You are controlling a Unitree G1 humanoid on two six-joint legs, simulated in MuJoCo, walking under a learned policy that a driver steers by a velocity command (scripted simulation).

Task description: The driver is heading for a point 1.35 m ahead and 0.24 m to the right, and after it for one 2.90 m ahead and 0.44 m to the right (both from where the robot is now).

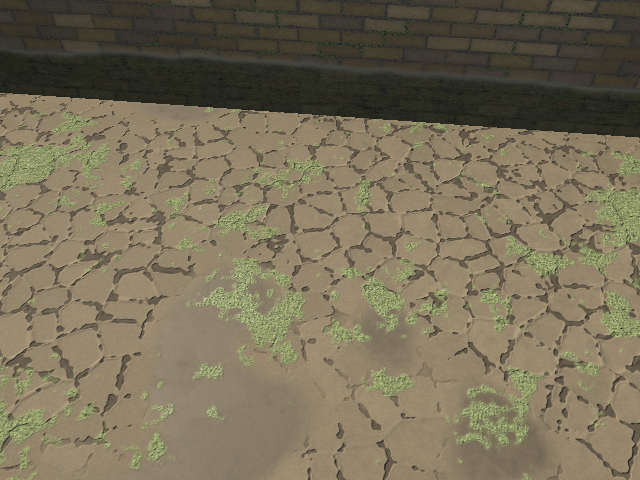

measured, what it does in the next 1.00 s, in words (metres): stands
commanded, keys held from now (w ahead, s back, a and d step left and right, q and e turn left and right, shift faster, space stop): no key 0.40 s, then w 0.60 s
